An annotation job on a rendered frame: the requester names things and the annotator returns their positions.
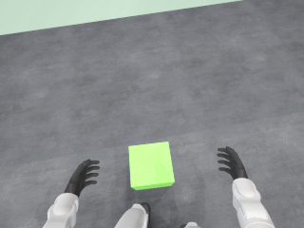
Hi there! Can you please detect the robot right forearm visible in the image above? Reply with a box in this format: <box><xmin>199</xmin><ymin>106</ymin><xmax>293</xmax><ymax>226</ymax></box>
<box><xmin>232</xmin><ymin>178</ymin><xmax>275</xmax><ymax>228</ymax></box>

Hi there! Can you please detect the carton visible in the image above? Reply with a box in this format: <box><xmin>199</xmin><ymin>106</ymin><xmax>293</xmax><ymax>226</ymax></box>
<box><xmin>128</xmin><ymin>142</ymin><xmax>175</xmax><ymax>190</ymax></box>

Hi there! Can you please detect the robot right hand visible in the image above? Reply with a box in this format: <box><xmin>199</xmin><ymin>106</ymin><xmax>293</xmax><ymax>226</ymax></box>
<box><xmin>217</xmin><ymin>146</ymin><xmax>248</xmax><ymax>181</ymax></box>

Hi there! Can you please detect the left robot foot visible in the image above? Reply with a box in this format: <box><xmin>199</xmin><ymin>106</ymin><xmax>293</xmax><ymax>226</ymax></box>
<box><xmin>141</xmin><ymin>202</ymin><xmax>151</xmax><ymax>228</ymax></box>

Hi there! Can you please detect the robot left hand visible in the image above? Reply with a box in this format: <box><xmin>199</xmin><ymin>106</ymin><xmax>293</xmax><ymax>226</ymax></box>
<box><xmin>64</xmin><ymin>159</ymin><xmax>100</xmax><ymax>198</ymax></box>

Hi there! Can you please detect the left robot shin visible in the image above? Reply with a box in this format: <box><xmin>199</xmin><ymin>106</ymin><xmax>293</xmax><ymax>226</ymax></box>
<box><xmin>132</xmin><ymin>203</ymin><xmax>145</xmax><ymax>212</ymax></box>

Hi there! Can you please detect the robot left forearm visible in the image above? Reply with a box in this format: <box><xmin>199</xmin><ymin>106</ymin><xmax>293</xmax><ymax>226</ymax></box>
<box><xmin>43</xmin><ymin>193</ymin><xmax>79</xmax><ymax>228</ymax></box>

